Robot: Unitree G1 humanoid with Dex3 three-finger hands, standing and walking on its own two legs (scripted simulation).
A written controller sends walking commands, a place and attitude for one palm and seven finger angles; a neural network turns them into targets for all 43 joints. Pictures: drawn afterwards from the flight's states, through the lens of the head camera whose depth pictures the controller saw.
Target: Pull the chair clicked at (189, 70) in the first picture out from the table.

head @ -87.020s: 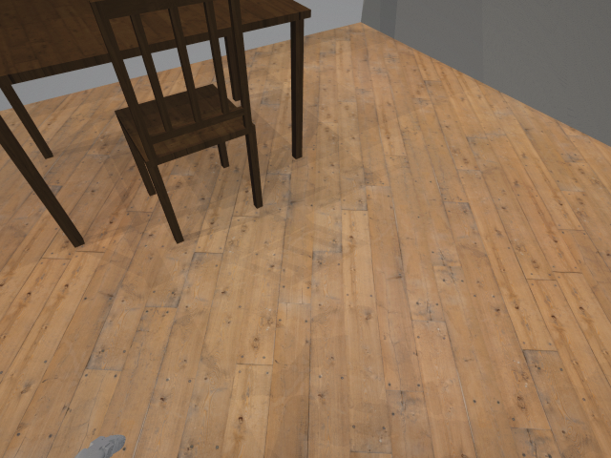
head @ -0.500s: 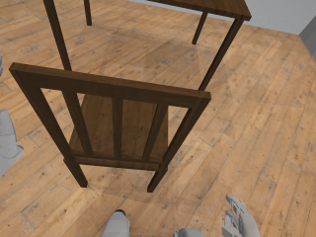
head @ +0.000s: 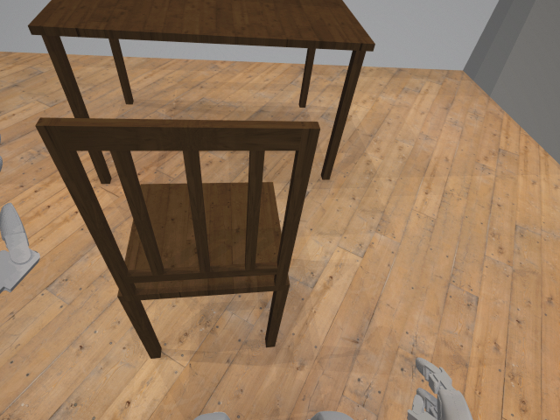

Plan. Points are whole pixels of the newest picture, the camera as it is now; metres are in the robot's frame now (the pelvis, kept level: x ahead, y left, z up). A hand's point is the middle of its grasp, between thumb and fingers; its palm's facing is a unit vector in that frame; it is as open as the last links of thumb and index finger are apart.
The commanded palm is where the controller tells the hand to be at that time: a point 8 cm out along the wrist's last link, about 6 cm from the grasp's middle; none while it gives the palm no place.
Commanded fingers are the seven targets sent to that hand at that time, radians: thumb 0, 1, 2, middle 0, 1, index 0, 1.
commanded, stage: stop stepping back and stand still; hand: left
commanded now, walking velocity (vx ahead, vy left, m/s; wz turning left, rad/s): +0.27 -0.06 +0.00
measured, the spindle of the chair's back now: (199, 220) +0.48 +0.16 -0.05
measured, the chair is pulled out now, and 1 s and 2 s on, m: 0.64 0.64 0.64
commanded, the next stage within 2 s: let the arm hang, fingers relaxed in 0.74 s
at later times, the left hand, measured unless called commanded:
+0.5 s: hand out of the picture +0.16 +0.27 +0.20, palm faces +0.40 -0.84 -0.37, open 7.4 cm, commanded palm +0.09 +0.33 +0.20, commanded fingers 0.00 0.90 0.90 -0.20 -0.30 -0.20 -0.30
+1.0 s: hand out of the picture +0.13 +0.24 -0.06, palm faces +0.13 -0.94 -0.32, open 7.4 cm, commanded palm none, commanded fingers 0.00 0.90 0.90 -0.20 -0.30 -0.20 -0.30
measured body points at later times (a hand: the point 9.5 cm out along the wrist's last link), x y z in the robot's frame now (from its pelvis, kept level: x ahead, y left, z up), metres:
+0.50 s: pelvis -0.04 +0.03 +0.01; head -0.03 +0.06 +0.46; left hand +0.14 +0.31 +0.22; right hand +0.12 -0.22 -0.05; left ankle -0.05 +0.17 -0.72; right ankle -0.05 -0.11 -0.70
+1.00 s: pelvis -0.04 +0.02 +0.01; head -0.03 +0.00 +0.46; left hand +0.12 +0.28 -0.04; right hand +0.08 -0.22 -0.13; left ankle -0.05 +0.16 -0.72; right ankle -0.01 -0.07 -0.72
